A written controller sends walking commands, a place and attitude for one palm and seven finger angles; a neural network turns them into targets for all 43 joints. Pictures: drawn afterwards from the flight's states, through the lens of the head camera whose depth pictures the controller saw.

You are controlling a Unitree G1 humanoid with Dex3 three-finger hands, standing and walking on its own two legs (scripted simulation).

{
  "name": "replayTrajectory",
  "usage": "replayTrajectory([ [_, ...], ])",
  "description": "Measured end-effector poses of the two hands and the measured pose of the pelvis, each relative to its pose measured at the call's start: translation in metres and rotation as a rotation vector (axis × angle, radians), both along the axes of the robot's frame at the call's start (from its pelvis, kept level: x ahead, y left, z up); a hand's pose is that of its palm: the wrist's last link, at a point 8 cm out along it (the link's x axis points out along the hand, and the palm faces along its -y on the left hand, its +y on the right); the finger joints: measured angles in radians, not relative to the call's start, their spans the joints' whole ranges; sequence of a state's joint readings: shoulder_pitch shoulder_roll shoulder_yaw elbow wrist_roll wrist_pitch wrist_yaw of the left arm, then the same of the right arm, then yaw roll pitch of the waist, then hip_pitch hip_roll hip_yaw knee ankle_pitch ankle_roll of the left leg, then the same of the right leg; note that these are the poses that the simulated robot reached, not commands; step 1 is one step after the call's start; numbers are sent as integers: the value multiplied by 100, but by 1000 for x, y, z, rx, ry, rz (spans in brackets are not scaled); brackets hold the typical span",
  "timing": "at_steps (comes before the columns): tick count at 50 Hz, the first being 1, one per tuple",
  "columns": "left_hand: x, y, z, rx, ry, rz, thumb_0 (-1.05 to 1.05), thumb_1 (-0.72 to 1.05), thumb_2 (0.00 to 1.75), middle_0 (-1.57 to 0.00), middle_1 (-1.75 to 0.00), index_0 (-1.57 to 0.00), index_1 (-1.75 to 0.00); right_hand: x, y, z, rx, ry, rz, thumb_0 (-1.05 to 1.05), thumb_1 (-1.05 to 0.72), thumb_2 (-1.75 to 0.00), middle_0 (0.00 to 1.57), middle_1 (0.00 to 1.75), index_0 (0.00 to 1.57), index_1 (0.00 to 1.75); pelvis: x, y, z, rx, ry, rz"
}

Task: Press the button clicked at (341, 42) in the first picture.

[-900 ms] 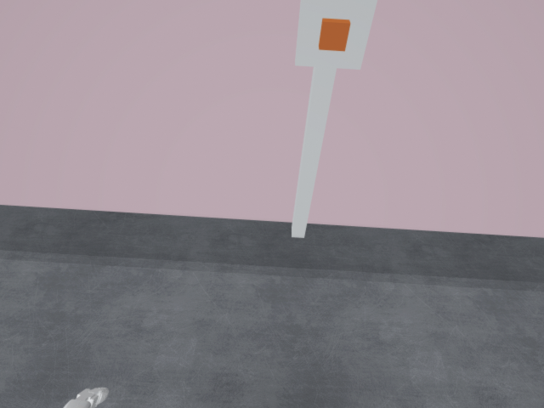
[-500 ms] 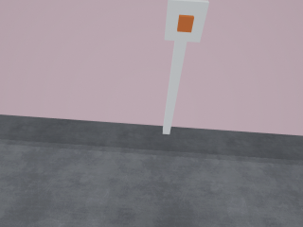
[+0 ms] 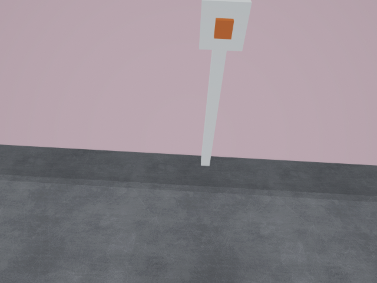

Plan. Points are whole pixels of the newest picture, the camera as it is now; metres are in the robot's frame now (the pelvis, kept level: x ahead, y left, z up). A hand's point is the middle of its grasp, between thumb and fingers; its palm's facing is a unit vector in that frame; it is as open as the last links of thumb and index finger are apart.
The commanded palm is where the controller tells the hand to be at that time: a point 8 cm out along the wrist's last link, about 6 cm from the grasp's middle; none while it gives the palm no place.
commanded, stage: stand and wait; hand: left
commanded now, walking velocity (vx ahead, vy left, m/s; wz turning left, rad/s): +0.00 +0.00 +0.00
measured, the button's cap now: (223, 28) +0.96 -0.08 +0.14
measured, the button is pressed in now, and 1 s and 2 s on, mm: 0 0 0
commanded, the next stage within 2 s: look at it before walking up in 0.12 s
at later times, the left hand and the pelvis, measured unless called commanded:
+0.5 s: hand out of the picture +0.08 +0.24 -0.16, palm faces -0.03 -0.95 -0.32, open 7.4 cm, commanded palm none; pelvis +0.01 +0.00 +0.00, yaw +0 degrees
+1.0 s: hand out of the picture +0.09 +0.23 -0.16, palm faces -0.04 -0.94 -0.32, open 7.4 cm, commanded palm none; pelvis +0.01 -0.01 +0.00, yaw -3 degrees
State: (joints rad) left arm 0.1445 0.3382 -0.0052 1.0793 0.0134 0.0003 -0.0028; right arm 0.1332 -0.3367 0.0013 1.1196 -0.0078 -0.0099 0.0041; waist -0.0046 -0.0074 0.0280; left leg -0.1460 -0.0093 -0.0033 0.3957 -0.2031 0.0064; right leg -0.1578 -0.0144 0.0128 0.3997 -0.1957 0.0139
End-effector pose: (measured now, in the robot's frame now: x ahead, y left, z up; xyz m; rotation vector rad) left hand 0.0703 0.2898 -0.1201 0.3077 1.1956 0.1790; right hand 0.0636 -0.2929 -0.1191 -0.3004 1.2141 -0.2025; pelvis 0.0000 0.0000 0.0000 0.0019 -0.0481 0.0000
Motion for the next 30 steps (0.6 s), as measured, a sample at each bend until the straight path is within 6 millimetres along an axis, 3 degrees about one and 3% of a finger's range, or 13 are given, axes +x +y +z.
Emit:
replayTrajectory([
  [16, -3, -5, -3, -9, 22, 0, 0, 90, 90, -21, -30, -20, -30, -3, -3, 1, -3, 19, -3, 1, -91, -90, 21, 30, 21, 30, 0, -3, 1, -1, 11, -2],
  [30, 4, -4, -1, 1, 27, 7, 0, 90, 90, -21, -30, -20, -30, 14, -3, 1, 0, 3, 9, 1, -91, -90, 21, 30, 21, 30, 9, -4, 1, 0, 15, -1],
])
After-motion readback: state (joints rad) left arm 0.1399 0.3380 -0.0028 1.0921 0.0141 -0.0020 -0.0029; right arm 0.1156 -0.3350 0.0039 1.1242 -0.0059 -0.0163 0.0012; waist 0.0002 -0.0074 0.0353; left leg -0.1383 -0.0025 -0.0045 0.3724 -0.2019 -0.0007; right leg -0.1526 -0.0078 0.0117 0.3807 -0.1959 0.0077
